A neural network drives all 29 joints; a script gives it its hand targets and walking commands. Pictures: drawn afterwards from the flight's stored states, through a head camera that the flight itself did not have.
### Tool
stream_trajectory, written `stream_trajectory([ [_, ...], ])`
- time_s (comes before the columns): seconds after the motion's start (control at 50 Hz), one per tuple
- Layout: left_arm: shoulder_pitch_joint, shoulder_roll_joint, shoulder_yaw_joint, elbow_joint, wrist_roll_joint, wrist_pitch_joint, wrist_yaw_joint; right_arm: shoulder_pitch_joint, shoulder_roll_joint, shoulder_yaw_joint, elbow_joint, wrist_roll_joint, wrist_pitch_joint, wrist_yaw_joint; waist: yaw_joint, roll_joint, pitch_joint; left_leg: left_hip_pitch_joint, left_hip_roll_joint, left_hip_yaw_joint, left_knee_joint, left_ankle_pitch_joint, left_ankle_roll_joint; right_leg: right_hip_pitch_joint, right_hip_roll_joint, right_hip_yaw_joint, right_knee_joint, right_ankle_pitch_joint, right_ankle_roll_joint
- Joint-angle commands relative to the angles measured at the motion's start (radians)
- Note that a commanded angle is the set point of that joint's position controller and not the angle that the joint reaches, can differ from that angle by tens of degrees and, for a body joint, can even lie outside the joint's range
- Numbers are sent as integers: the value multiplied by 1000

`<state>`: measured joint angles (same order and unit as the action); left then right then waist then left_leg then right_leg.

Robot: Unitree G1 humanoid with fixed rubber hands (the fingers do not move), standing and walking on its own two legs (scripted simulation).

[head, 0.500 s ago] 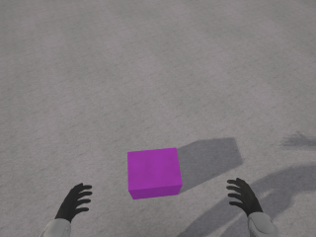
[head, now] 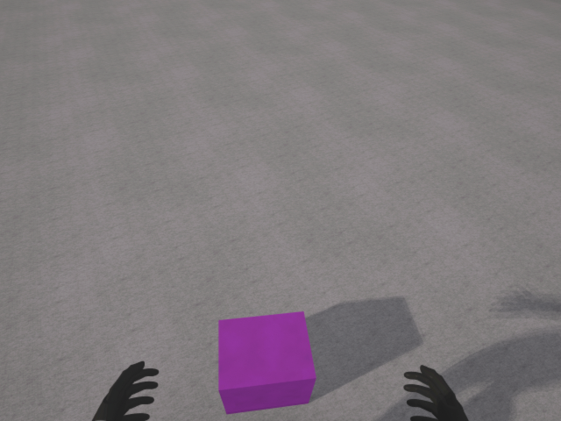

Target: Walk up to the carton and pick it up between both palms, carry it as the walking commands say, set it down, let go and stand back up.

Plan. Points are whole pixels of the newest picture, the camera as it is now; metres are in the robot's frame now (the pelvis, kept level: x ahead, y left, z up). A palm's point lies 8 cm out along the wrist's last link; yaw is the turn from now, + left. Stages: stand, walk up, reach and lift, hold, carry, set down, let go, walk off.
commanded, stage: let go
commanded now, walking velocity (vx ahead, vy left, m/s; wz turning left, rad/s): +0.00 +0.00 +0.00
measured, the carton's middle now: (264, 363) +0.45 +0.04 -0.65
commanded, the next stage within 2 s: stand in 0.10 s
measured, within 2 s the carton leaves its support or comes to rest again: neither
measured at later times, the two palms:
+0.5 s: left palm out of the picture +0.15 +0.30 -0.09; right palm out of the picture +0.14 -0.28 -0.08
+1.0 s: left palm out of the picture +0.12 +0.31 -0.10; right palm out of the picture +0.11 -0.29 -0.08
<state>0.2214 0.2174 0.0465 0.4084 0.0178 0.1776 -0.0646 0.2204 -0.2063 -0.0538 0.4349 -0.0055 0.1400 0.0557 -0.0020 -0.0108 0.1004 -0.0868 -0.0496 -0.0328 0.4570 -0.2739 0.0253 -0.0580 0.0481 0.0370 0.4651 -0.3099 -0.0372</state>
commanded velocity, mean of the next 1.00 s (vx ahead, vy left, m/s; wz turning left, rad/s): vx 0.00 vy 0.00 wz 0.00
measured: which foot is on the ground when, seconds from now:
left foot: down 0.00-1.00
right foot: down 0.00-1.00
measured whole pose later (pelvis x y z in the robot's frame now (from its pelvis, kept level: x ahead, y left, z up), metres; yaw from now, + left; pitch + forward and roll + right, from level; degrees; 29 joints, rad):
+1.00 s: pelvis +0.01 +0.02 +0.01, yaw -1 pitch -2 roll +0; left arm 0.16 0.37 0.01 0.89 0.02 0.00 0.02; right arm 0.14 -0.36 -0.02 0.93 -0.03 -0.01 -0.02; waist 0.00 -0.02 0.01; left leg -0.11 -0.05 -0.01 0.37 -0.23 0.05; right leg -0.09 0.03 0.06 0.37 -0.26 -0.01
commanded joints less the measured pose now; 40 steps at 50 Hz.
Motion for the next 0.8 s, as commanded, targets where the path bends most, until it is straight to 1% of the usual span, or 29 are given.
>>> stream_trajectory([
  [0.0, -35, 103, 18, -104, -4, 15, 21, -29, -113, -28, -70, 15, -30, -15, 9, -1, -96, 26, 15, 4, -30, 246, -29, -40, -43, 23, -55, 334, 41],
  [0.08, -42, 104, 2, -100, -14, 47, 41, -27, -121, -18, -50, 25, -46, -30, 10, -15, -97, -18, 18, 0, -15, 242, -35, -32, -41, 36, -33, 374, 36],
  [0.1, -76, 227, 45, 22, 6, -36, 76, -66, -201, -39, 72, -41, -71, -56, 12, -90, -37, -136, 82, -44, -24, 169, -40, -166, -82, 48, -50, 157, 55],
  [0.12, -60, 218, 38, 36, 17, -76, 84, -49, -230, -45, 88, -49, -88, -64, 6, -60, -44, -116, 93, -62, -32, 119, -32, -186, -89, 76, -68, 77, 47],
  [0.14, -64, 208, 35, 55, 24, -101, 84, -57, -229, -40, 110, -49, -100, -64, 1, -25, -52, -123, 98, -75, -48, 65, -29, -194, -91, 89, -77, 26, 41],
  [0.16, -69, 207, 34, 71, 27, -119, 81, -62, -230, -36, 127, -48, -111, -63, 2, 1, -62, -128, 104, -89, -64, 32, -23, -184, -91, 95, -76, 18, 37],
  [0.18, -71, 206, 33, 88, 26, -133, 78, -76, -228, -32, 140, -44, -119, -64, 3, 17, -74, -131, 110, -100, -73, 27, -18, -165, -90, 95, -68, 43, 34],
  [0.2, -75, 208, 30, 107, 23, -144, 73, -88, -229, -30, 153, -41, -126, -62, 6, 25, -103, -123, 114, -103, -71, 70, -13, -142, -92, 95, -62, 95, 34],
  [0.26, -74, 224, 30, 156, 20, -163, 72, -92, -236, -26, 196, -37, -138, -63, 6, 14, -158, -77, 117, -89, -42, 242, -14, -101, -102, 96, -53, 236, 36],
  [0.3, -72, 233, 30, 181, 18, -168, 78, -85, -248, -25, 221, -35, -143, -67, 2, 19, -179, -52, 121, -88, -32, 307, -16, -91, -105, 97, -45, 292, 37],
  [0.34, -70, 242, 28, 202, 16, -173, 83, -83, -259, -24, 241, -32, -146, -71, -1, 25, -187, -38, 126, -90, -32, 340, -15, -85, -106, 97, -43, 317, 37],
  [0.58, -72, 275, 15, 314, 13, -183, 92, -95, -301, -15, 342, -27, -155, -80, 0, 14, -164, -9, 140, -103, -60, 406, -11, -68, -121, 108, -64, 360, 31],
  [0.78, -87, 287, 4, 378, 9, -189, 93, -112, -311, -8, 403, -23, -159, -80, -1, 8, -142, 5, 145, -107, -97, 359, -9, -64, -131, 116, -99, 323, 27],
])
